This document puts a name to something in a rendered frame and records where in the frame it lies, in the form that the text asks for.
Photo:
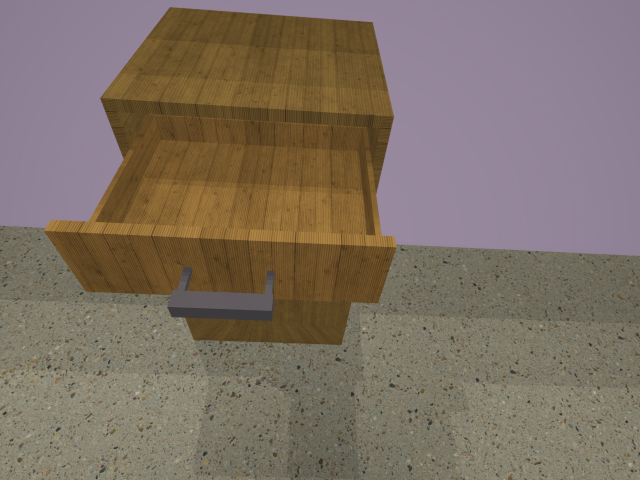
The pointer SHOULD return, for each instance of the drawer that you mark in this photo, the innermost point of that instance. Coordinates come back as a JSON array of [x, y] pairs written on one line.
[[233, 199]]

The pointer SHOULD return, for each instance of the cabinet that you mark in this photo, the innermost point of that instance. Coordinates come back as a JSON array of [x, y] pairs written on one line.
[[248, 66]]

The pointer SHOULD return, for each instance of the handle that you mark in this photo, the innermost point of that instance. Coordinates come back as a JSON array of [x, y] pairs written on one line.
[[221, 305]]

